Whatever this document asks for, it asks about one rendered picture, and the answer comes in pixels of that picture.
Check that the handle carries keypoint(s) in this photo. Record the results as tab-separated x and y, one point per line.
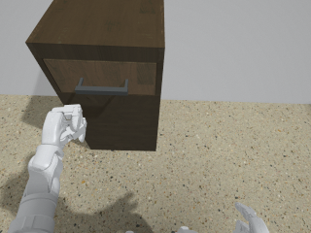
101	90

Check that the right robot shin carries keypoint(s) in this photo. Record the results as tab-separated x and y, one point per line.
183	228

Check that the cabinet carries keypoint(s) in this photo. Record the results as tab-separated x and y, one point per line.
107	30

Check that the left robot hand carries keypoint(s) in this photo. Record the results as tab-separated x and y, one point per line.
59	131

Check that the robot left forearm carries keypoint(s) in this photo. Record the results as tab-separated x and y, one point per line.
39	200

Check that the right robot hand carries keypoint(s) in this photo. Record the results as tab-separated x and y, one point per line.
256	224

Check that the drawer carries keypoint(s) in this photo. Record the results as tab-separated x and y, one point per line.
141	76

